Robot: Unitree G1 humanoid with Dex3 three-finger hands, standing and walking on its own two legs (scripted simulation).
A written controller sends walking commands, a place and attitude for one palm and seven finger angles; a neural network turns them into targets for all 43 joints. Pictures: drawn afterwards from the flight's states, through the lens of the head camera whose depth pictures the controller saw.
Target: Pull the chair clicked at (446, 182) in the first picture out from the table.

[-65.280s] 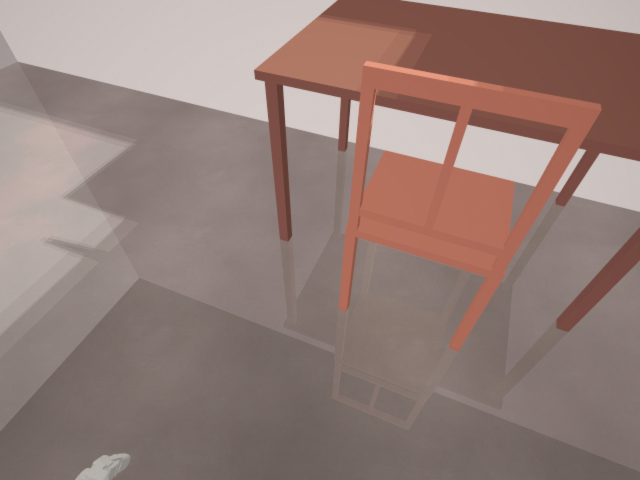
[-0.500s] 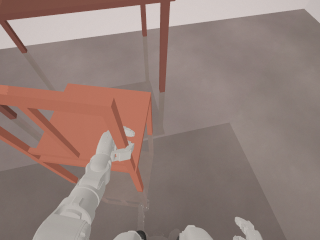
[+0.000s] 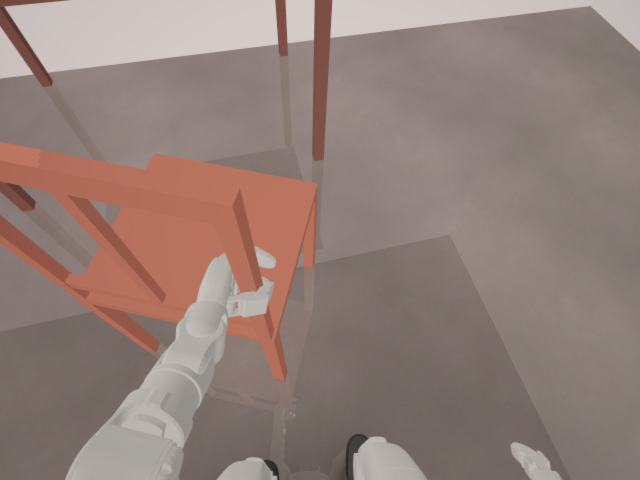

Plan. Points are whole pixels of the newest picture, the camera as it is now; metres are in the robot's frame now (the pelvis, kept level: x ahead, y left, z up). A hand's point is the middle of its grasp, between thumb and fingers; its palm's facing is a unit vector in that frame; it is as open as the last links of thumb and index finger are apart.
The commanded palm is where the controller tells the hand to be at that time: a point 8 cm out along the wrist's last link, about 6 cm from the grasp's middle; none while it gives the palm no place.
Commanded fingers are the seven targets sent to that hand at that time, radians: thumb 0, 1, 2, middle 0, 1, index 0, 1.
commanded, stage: step backward, pulling the chair out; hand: left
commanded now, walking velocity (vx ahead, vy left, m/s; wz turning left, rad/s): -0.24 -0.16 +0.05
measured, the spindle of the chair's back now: (121, 255) +0.42 +0.30 -0.07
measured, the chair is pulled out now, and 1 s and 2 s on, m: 0.52 0.64 0.64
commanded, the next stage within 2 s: stop walking, hand still on the chair in 0.10 s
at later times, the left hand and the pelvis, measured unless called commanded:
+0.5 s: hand (257, 374) +0.25 +0.08 -0.06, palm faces -0.09 -0.99 -0.10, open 6.1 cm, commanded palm +0.23 +0.14 -0.05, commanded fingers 0.00 0.90 0.90 -0.50 -1.45 -0.50 -1.45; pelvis -0.05 -0.01 +0.00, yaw +1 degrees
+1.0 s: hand (260, 383) +0.23 +0.08 -0.06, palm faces -0.10 -0.99 -0.09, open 6.1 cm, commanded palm +0.22 +0.13 -0.05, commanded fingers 0.00 0.90 0.90 -0.50 -1.45 -0.50 -1.45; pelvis +0.01 -0.01 +0.01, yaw +2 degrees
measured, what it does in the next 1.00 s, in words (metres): steps on the spot: left foot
